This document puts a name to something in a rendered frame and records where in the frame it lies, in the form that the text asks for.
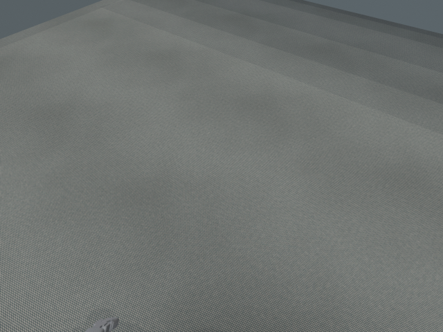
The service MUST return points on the left robot hand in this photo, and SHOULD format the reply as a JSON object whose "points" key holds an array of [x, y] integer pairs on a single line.
{"points": [[106, 325]]}

